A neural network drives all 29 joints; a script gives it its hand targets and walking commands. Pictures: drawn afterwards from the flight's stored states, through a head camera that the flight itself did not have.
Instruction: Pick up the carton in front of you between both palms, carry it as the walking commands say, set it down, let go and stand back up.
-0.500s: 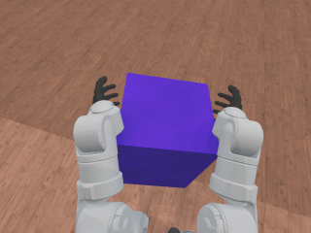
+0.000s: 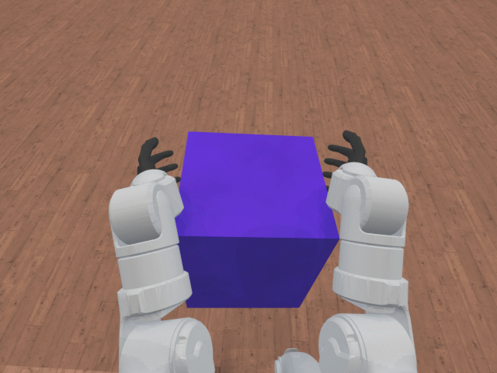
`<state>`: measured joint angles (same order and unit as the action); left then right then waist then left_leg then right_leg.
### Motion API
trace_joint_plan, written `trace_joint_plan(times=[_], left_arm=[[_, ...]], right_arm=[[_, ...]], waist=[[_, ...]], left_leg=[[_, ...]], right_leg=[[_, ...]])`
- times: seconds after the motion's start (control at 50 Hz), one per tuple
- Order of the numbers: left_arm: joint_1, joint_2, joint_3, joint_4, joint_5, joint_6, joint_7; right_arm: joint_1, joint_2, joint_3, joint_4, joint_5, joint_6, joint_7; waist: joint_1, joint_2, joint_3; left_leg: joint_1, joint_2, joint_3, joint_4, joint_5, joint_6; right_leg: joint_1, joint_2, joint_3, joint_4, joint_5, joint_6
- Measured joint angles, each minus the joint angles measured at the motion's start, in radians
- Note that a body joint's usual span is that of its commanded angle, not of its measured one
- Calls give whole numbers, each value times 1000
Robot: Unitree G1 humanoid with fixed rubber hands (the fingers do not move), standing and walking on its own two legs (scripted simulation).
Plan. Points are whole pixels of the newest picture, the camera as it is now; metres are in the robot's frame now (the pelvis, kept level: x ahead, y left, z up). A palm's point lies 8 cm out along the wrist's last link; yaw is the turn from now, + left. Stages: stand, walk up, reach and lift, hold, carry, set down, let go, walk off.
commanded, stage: carry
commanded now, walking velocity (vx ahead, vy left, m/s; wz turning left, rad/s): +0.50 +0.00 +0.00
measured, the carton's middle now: (247, 225) +0.37 -0.02 +0.02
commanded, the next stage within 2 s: none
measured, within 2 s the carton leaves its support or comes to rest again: neither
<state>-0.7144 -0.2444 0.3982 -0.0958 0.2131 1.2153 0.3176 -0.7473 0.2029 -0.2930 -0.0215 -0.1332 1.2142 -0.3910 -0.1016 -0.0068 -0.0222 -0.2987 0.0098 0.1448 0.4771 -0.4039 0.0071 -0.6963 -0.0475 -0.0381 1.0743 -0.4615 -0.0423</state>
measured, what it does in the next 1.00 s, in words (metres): climbs: right foot 0.03 m higher, then left foot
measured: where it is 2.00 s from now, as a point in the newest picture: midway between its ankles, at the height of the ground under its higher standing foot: (239, 170)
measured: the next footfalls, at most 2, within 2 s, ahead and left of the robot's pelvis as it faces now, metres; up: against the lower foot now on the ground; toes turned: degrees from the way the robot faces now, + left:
right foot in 0.10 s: +0.23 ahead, -0.12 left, +0.03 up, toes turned -1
left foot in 0.40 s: +0.36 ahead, +0.08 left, +0.03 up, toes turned +6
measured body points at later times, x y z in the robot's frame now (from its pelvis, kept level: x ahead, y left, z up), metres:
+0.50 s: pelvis +0.30 +0.00 +0.03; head +0.32 +0.00 +0.48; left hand +0.67 +0.16 +0.22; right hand +0.67 -0.12 +0.19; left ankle +0.32 +0.08 -0.70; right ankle +0.22 -0.12 -0.64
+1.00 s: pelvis +0.61 -0.05 +0.04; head +0.66 -0.06 +0.49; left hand +0.95 +0.12 +0.13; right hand +0.97 -0.16 +0.11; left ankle +0.58 +0.10 -0.62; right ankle +0.67 -0.06 -0.70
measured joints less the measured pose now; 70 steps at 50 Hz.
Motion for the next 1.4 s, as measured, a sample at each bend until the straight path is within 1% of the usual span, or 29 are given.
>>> trace_joint_plan(times=[0.08,0.1,0.12,0.14,0.2,0.24,0.28,0.34,0.4,0.44,0.46,0.5,0.54,0.62,0.68,0.74,0.78,0.8,0.82,0.84,0.88,0.92,0.98,1.04,1.1,1.2,1.3,1.36,1.4], left_arm=[[28,-5,-31,-52,-10,-2,18],[25,-6,-39,-49,-5,-1,20],[17,-9,-53,-35,-3,-9,28],[11,-14,-67,-19,0,-18,37],[12,-22,-98,-4,-13,-11,79],[13,-23,-99,0,-22,6,93],[10,-29,-88,-16,-41,18,97],[-2,-30,-95,-70,-57,20,113],[-39,-16,-107,-76,-50,0,86],[-47,10,-113,-72,-44,-7,68],[-48,21,-109,-63,-43,-12,59],[-68,29,-92,-14,-37,-14,43],[-85,27,-64,29,-25,-5,35],[-82,15,-24,58,10,9,17],[-61,1,-22,40,24,8,21],[-33,-7,-32,9,35,3,28],[-14,-13,-37,8,33,-3,32],[-5,-18,-42,16,35,-9,34],[6,-22,-49,19,37,-21,36],[14,-23,-53,22,34,-32,40],[36,-27,-59,27,31,-45,46],[71,-38,-56,14,34,-46,46],[116,-27,-75,9,24,-50,25],[156,-13,-107,24,15,-77,14],[203,4,-129,9,9,-91,-10],[289,36,-160,-30,-35,-87,-68],[381,71,-229,-133,-76,-38,-93],[425,84,-259,-191,-102,-7,-88],[446,89,-274,-223,-113,15,-83]], right_arm=[[-20,2,-2,-14,-9,-23,8],[-23,-4,-3,-11,-11,-25,10],[-24,-17,-6,-11,-12,-27,15],[-18,-28,-9,-13,-16,-31,23],[2,-24,-35,-18,-37,-32,35],[14,1,-49,-24,-70,-28,30],[29,24,-57,-46,-97,-22,21],[44,47,-53,-102,-104,-21,9],[42,39,-37,-138,-99,-9,3],[37,37,-24,-119,-90,0,2],[36,37,-19,-103,-87,8,2],[29,31,-12,-72,-72,36,-5],[23,23,-17,-43,-58,59,-15],[5,14,-25,-9,-37,59,-25],[-18,3,-21,10,-38,27,-16],[-42,4,-28,41,-46,0,-6],[-45,5,-34,52,-51,-13,0],[-43,3,-37,58,-60,-18,5],[-43,-3,-34,67,-63,-30,11],[-39,-7,-31,72,-61,-43,16],[-9,-1,-23,74,-72,-61,27],[38,36,-25,65,-106,-71,28],[137,81,-3,7,-139,-78,30],[215,46,58,-9,-107,-81,55],[260,29,101,-22,-83,-86,68],[325,4,163,-101,-44,-77,89],[389,-21,211,-203,-13,-59,108],[422,-32,226,-266,11,-32,112],[440,-38,237,-299,22,-12,107]], waist=[[34,23,5],[48,37,5],[71,56,11],[98,59,15],[158,34,24],[178,21,25],[190,12,31],[201,3,29],[187,6,19],[156,-5,8],[136,-1,-5],[110,17,-27],[84,22,-45],[32,12,-52],[12,-5,-38],[19,-24,-18],[36,-28,-9],[50,-26,-4],[71,-3,6],[86,8,21],[108,10,46],[116,0,61],[121,-5,76],[127,-7,77],[119,-4,66],[108,0,27],[101,-4,-33],[102,-1,-65],[101,0,-81]], left_leg=[[79,33,-10,2,-74,-38],[88,54,-19,42,-113,-46],[73,83,-33,124,-143,-43],[30,86,-62,256,-131,-33],[-143,17,-125,653,-144,3],[-243,-12,-119,739,-121,24],[-302,-21,-106,679,-116,26],[-319,-16,-86,425,-84,15],[-222,-15,-53,104,61,10],[-161,-24,-34,71,246,44],[-151,-25,-34,98,242,58],[-118,-24,-49,119,150,69],[-77,-23,-56,95,114,59],[37,-24,-65,8,81,54],[130,-28,-67,-46,48,41],[226,-32,-57,-60,-15,22],[262,-29,-47,23,-78,8],[252,-24,-42,129,-108,1],[210,-9,-60,271,-109,-5],[149,-16,-95,425,-103,-8],[16,-32,-132,657,-76,1],[-102,-24,-134,724,-17,2],[-231,13,-126,652,44,-15],[-305,37,-118,516,64,-40],[-349,55,-108,420,133,-65],[-378,63,-75,354,210,-76],[-369,50,-29,303,268,-60],[-350,36,0,254,286,-48],[-317,15,25,161,315,-30]], right_leg=[[52,6,-45,-309,101,-2],[93,22,-67,-369,127,-8],[114,39,-87,-361,122,-16],[127,50,-94,-345,95,-25],[184,60,-72,-384,61,-47],[235,62,-40,-449,59,-48],[293,56,-25,-515,59,-44],[366,47,-16,-581,41,-39],[405,35,-28,-521,25,-6],[386,12,-27,-360,83,10],[351,16,-11,-244,55,9],[257,38,14,-29,10,7],[162,42,15,68,9,11],[19,31,7,-31,75,27],[-16,25,-7,-250,242,19],[30,49,-43,-495,440,-6],[103,68,-76,-588,519,-33],[150,75,-86,-606,516,-62],[149,92,-95,-557,463,-94],[146,100,-97,-508,410,-109],[172,107,-95,-492,354,-115],[215,106,-94,-535,346,-108],[290,107,-101,-625,343,-122],[369,105,-97,-712,340,-119],[444,104,-82,-782,330,-114],[566,98,-44,-846,279,-102],[680,97,-9,-877,197,-91],[747,103,9,-881,135,-85],[782,105,10,-861,86,-76]])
